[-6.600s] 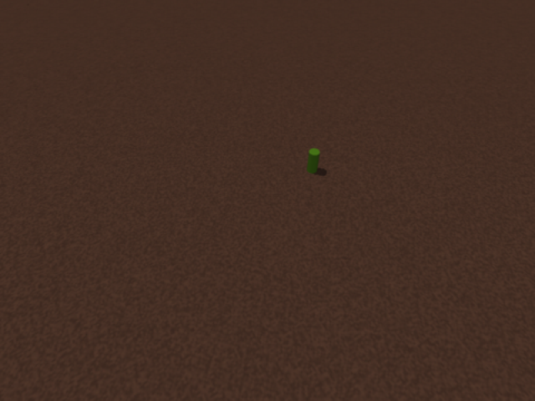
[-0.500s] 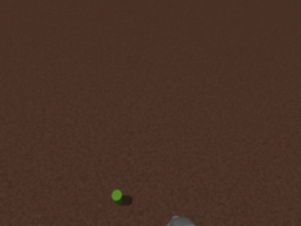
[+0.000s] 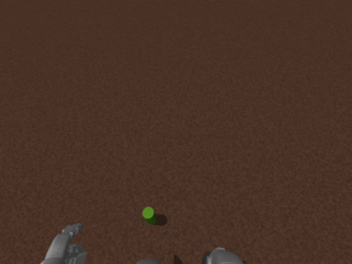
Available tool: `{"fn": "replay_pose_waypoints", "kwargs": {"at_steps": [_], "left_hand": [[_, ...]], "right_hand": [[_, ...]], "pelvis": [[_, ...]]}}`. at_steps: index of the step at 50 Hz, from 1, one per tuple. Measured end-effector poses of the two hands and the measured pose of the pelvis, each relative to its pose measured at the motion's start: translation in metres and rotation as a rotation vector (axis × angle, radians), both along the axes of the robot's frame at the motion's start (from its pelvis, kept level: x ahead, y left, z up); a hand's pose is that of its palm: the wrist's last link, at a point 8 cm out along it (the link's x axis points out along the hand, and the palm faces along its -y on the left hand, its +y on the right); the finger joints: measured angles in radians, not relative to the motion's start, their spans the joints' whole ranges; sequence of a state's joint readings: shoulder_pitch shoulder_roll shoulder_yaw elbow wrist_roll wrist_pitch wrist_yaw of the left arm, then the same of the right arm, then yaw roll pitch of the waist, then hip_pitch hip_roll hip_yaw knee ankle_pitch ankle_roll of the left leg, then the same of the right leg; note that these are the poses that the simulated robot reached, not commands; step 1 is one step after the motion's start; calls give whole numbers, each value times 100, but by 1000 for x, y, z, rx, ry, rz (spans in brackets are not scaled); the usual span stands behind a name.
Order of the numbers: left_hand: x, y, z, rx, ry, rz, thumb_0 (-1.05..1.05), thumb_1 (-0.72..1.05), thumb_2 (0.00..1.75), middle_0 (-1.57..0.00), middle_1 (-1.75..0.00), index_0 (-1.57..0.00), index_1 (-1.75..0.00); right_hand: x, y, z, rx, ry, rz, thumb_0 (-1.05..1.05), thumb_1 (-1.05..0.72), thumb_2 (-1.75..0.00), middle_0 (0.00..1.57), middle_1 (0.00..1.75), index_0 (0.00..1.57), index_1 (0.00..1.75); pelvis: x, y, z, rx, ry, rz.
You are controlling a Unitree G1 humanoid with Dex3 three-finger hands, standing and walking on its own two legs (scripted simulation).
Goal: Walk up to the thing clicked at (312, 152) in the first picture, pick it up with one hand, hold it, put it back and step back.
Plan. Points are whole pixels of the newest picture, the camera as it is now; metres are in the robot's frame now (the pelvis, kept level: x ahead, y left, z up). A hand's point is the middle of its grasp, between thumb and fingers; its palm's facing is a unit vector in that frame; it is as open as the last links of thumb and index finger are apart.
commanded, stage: walk up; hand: left
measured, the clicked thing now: (149, 216) +0.38 +0.19 -0.69
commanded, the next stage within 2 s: none
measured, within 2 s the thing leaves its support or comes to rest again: neither
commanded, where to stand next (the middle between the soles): +0.04 +0.01 m, yaw -4 degrees
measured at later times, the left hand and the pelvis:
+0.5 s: hand out of the picture -0.01 +0.28 -0.12, palm faces -0.01 -0.90 -0.43, open 7.4 cm; pelvis -0.02 +0.00 +0.02, yaw -2 degrees
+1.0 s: hand out of the picture +0.07 +0.27 -0.14, palm faces -0.12 -0.92 -0.37, open 7.4 cm; pelvis -0.02 +0.01 +0.01, yaw -5 degrees
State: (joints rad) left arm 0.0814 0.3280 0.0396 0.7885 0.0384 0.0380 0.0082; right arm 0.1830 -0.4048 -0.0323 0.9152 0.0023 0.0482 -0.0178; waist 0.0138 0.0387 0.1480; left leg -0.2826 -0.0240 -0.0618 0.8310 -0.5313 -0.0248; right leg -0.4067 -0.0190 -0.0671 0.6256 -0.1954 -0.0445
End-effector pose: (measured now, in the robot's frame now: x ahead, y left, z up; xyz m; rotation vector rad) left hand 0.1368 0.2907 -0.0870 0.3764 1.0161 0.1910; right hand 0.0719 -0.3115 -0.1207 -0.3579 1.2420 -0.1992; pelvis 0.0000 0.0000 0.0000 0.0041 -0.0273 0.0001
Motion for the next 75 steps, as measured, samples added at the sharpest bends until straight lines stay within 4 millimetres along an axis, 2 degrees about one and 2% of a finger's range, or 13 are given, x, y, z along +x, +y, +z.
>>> {"fn": "replay_pose_waypoints", "kwargs": {"at_steps": [5,9,14,22,29,33,39,53,60,64,67,71,75], "left_hand": [[-38,15,-19,-43,42,60,1,90,90,-21,-30,-20,-30],[-76,23,-22,-55,132,105,1,90,90,-20,-30,-20,-29],[-113,24,-22,-28,216,116,1,90,90,-20,-30,-20,-29],[-144,18,0,25,221,106,1,90,90,-21,-30,-20,-30],[-143,45,8,55,222,98,1,90,90,-21,-30,-20,-30],[-121,63,-10,37,208,103,1,90,90,-21,-30,-20,-30],[-85,57,-21,-13,188,44,1,90,90,-20,-30,-20,-29],[-64,20,-16,-14,203,-26,1,90,90,-21,-30,-20,-30],[-45,14,-18,17,124,-39,1,90,90,-20,-30,-20,-29],[-63,-1,-18,35,100,-38,1,91,90,-20,-30,-20,-29],[-94,-15,-22,58,118,-34,1,91,90,-20,-30,-20,-29],[-138,-29,-13,63,185,-12,1,90,90,-20,-30,-20,-29],[-167,-26,4,88,196,35,1,90,90,-21,-30,-21,-30]], "right_hand": [[-29,4,16,-30,9,2,1,-90,-90,20,30,20,30],[-37,3,31,-46,-3,7,1,-90,-90,20,30,20,30],[-24,-2,31,-32,-55,28,1,-90,-90,20,30,20,30],[-1,0,19,33,-108,31,1,-90,-90,20,30,20,30],[12,20,20,50,-129,37,1,-90,-90,20,30,20,30],[8,36,16,28,-127,15,1,-90,-90,20,30,20,30],[-5,49,27,23,-128,-11,1,-90,-90,20,30,20,30],[-40,1,17,-17,-92,-118,1,-90,-90,20,30,20,30],[-70,-20,8,-57,-52,-101,1,-90,-90,20,30,21,30],[-81,-47,-2,-74,-62,-79,1,-90,-90,21,30,21,30],[-84,-64,-13,-68,-81,-86,1,-90,-90,20,30,21,30],[-91,-66,-13,-20,-83,-94,1,-90,-90,20,30,20,30],[-103,-60,-12,24,-38,-68,1,-90,-90,20,30,20,30]], "pelvis": [[-11,4,-1,26,-34,-2],[-16,3,8,-17,-28,13],[-22,-3,8,-4,-9,-18],[-22,-4,12,-19,-23,-33],[-16,15,13,-17,-26,-24],[-15,29,4,6,-40,-34],[-15,31,8,-9,-22,-60],[-19,13,6,-7,-15,-89],[-53,-6,-6,-4,-14,-91],[-72,-27,-16,2,1,-105],[-85,-39,-23,-13,-14,-103],[-88,-43,-12,13,-13,-106],[-89,-42,-1,19,-6,-78]]}}
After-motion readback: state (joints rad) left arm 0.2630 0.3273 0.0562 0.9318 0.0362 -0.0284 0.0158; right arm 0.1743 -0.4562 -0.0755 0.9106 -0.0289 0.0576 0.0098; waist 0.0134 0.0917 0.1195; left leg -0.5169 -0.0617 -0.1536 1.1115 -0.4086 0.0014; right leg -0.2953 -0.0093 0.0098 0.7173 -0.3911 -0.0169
